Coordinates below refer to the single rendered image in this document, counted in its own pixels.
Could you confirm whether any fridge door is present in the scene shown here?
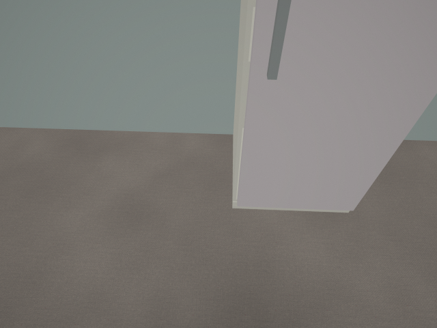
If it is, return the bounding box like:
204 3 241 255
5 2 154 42
237 0 437 211

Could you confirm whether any handle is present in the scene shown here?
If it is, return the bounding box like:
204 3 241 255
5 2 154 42
267 0 292 80

